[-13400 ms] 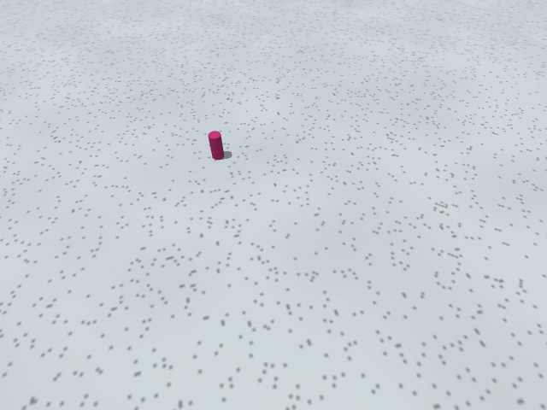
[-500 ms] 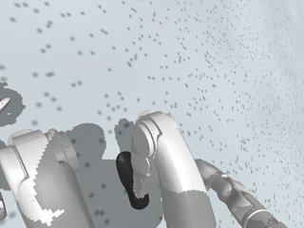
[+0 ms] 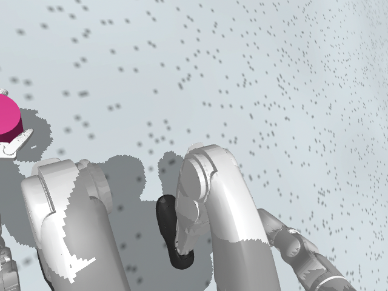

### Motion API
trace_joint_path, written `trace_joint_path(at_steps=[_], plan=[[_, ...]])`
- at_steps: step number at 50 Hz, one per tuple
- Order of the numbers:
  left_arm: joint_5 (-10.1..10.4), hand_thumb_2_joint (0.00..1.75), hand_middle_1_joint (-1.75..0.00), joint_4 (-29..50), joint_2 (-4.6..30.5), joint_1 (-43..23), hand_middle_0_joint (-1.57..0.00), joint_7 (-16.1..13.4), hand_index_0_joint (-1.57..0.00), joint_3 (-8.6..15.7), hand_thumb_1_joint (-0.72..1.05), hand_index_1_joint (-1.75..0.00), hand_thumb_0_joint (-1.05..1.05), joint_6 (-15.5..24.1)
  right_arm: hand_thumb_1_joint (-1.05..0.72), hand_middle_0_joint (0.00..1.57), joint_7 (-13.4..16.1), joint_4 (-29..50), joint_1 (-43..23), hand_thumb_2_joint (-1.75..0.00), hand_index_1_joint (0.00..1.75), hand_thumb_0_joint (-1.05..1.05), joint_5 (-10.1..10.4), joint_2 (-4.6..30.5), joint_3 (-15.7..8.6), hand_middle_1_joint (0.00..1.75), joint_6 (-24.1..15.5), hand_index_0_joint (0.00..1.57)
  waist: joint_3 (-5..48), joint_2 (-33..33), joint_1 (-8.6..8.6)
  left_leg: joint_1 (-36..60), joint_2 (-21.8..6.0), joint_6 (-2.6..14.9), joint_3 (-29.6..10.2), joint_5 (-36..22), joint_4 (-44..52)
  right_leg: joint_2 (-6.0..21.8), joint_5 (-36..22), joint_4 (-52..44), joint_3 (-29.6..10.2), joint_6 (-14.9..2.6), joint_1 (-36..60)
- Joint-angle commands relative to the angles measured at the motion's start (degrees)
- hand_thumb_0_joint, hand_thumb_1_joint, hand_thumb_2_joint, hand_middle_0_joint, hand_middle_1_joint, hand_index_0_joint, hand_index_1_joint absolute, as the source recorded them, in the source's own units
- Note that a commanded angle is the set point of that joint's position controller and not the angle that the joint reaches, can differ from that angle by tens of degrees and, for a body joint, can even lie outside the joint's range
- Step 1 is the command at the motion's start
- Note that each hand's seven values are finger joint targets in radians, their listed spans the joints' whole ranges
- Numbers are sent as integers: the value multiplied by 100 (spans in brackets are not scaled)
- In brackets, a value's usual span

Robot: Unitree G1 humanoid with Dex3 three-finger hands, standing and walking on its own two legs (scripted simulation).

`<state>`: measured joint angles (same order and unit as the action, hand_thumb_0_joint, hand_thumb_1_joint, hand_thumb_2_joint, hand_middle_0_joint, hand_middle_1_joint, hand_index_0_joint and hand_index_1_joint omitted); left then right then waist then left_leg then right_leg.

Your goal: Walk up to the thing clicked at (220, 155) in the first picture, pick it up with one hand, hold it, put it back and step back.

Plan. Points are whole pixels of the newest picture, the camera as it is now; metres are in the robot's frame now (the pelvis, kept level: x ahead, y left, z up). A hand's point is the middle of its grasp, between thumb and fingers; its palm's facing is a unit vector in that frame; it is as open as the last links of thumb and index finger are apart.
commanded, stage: settle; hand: left
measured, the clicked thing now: out of the picture +0.40 +0.28 -0.20
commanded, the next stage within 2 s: lift in 1.46 s
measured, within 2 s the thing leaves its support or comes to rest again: neither
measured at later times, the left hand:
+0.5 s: hand out of the picture +0.38 +0.29 -0.06, palm faces +0.28 -0.96 -0.05, open 9.6 cm
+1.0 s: hand out of the picture +0.40 +0.28 +0.01, palm faces +0.28 -0.96 -0.04, open 9.6 cm
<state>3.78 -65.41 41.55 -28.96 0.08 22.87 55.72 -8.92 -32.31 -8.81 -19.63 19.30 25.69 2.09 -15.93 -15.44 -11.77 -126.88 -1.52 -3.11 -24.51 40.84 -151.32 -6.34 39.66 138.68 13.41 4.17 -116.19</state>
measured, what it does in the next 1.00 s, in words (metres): rises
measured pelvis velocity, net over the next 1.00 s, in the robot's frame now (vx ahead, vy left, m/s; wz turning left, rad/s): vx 0.02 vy -0.02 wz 0.15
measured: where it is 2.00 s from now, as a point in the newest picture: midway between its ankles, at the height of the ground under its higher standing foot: (130, 263)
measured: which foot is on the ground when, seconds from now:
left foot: down 0.00-1.00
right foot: down 0.00-1.00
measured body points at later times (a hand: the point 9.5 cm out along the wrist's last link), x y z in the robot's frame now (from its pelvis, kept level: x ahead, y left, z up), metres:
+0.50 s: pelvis +0.01 -0.01 +0.03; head +0.19 +0.13 +0.41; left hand +0.35 +0.34 -0.06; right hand +0.21 -0.24 -0.06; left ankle +0.08 +0.13 -0.26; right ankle +0.13 -0.13 -0.26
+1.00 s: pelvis +0.02 -0.02 +0.06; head +0.23 +0.07 +0.45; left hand +0.38 +0.33 +0.01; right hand +0.22 -0.26 -0.06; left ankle +0.08 +0.13 -0.26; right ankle +0.13 -0.13 -0.26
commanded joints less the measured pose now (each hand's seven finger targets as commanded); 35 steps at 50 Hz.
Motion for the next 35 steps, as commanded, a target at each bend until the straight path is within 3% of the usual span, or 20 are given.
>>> trace_joint_path(at_steps=[1,2,6,7,9,10,12,14,15,16,18,21,24,25,27,28,29,32,34,35], plan=[[182,132,-143,2542,1097,-1974,-130,-131,-128,105,34,-147,0,490,-89,20,105,134,339,-91,30,0,145,1941,-934,30,50,20,4304,4261,-456,3146,-360,40,978,-1139,2074,-73,-1730,-1066,398,-557,1322],[152,132,-143,2678,1151,-2030,-130,-130,-128,85,33,-146,0,414,-89,20,117,127,341,-91,30,0,178,1933,-991,30,49,20,4351,4291,-417,3114,-345,52,1020,-1176,2062,-60,-1790,-1080,346,-564,1316],[203,130,-143,2624,589,-1695,-130,-49,-129,-233,31,-146,0,33,-89,20,115,0,606,-90,30,0,342,1766,-1184,30,67,20,4269,3796,-371,2658,-289,152,1117,-739,2139,-28,-1483,-1280,253,-550,1256],[224,131,-144,2840,623,-1805,-131,-33,-130,-173,31,-147,0,-27,-89,20,125,87,594,-90,30,0,373,1820,-1275,30,51,20,4425,3809,-311,2717,-283,145,1134,-855,2171,-28,-1579,-1279,253,-552,1317],[297,131,-146,2787,202,-1509,-132,77,-132,-430,29,-148,0,-205,-88,20,109,-16,684,-90,30,0,469,1737,-1370,30,55,20,4334,3693,-238,2588,-243,159,1165,-649,2298,-3,-1350,-1294,261,-568,1082],[334,130,-145,2979,243,-1435,-132,95,-131,-333,28,-147,0,-277,-89,20,118,67,699,-90,30,0,514,1768,-1485,30,37,20,4539,3638,-106,2601,-232,179,1204,-676,2278,-11,-1375,-1325,230,-569,1177],[378,129,-145,2875,-104,-1177,-133,197,-133,-515,31,-147,0,-467,-88,20,117,-79,909,-90,30,0,623,1670,-1600,30,43,20,4580,3420,-89,2499,-204,205,1244,-637,2344,6,-1288,-1359,207,-565,1147],[424,129,-146,3252,-9,-1400,-133,279,-133,-448,33,-147,0,-571,-88,20,134,-32,906,-90,30,0,734,1590,-1696,30,33,20,4726,3403,51,2401,-167,243,1306,-531,2417,25,-1168,-1393,140,-581,1065],[430,128,-146,3011,-63,-1134,-134,312,-134,-404,32,-147,0,-687,-89,20,150,-69,963,-90,30,0,786,1585,-1762,30,45,20,4635,3281,107,2319,-167,262,1344,-462,2448,28,-1086,-1422,102,-583,1038],[459,128,-144,3384,-108,-1440,-133,350,-133,-427,32,-146,0,-719,-88,20,162,-17,990,-90,30,0,824,1540,-1801,30,53,20,4786,3310,115,2393,-167,252,1360,-558,2475,32,-1161,-1401,91,-598,1018],[523,129,-146,3168,-147,-1242,-134,377,-134,-334,32,-148,0,-865,-89,20,183,-16,973,-90,30,0,944,1472,-1840,30,72,20,4667,3221,188,2265,-147,282,1382,-287,2580,59,-895,-1447,49,-619,828],[580,130,-147,3605,-217,-1527,-135,426,-135,-373,30,-149,0,-968,-88,20,231,35,1014,-90,30,0,1067,1349,-1951,30,83,20,4859,3287,248,2347,-122,299,1472,-123,2729,96,-733,-1553,-47,-637,756],[559,129,-146,3977,-33,-1312,-133,463,-133,-130,27,-148,0,-1090,-89,20,298,27,1162,-90,30,0,1139,1269,-2075,30,121,20,5278,3364,422,2610,-120,297,1553,-347,2825,133,-843,-1611,-180,-646,929],[553,129,-146,4041,-134,-1255,-133,507,-133,-230,27,-148,0,-1149,-89,20,316,25,1148,-90,30,0,1168,1232,-2121,30,121,20,5393,3388,441,2693,-126,293,1597,-411,2850,147,-859,-1604,-239,-660,902],[591,129,-146,4608,-78,-1686,-133,548,-133,-199,28,-148,0,-1169,-89,20,357,-30,1273,-90,30,0,1213,1178,-2187,30,131,20,5613,3603,411,2878,-116,279,1619,-465,2957,178,-892,-1630,-298,-676,907],[630,129,-145,4741,52,-1690,-133,540,-132,-21,26,-148,0,-1208,-89,20,379,-82,1338,-90,30,0,1250,1150,-2234,30,125,20,5797,3652,520,2982,-119,278,1648,-583,2949,174,-959,-1629,-350,-684,933],[630,127,-145,4750,-69,-1673,-134,567,-133,-147,27,-147,0,-1268,-89,20,402,-121,1399,-90,30,0,1261,1127,-2268,30,121,20,5789,3634,458,2990,-112,286,1673,-686,2945,187,-1042,-1648,-387,-680,930],[766,128,-143,4399,-348,-1521,-132,653,-131,-133,28,-146,0,-1379,-90,20,439,-192,1458,-90,30,0,1331,1066,-2279,30,93,20,5627,3374,369,2908,-103,317,1691,-823,2957,217,-1130,-1732,-423,-661,938],[802,128,-143,4655,-116,-1768,-132,714,-131,47,26,-146,0,-1386,-90,20,480,-230,1537,-90,30,0,1371,1039,-2345,30,85,20,5837,3214,428,2863,-99,361,1759,-914,2883,234,-1214,-1831,-491,-632,1123],[796,128,-143,4609,-143,-1679,-132,764,-130,-1,25,-146,0,-1418,-90,20,487,-233,1577,-90,30,0,1368,998,-2349,30,87,20,5977,3120,424,2817,-109,385,1778,-990,2838,235,-1314,-1889,-530,-602,1325]])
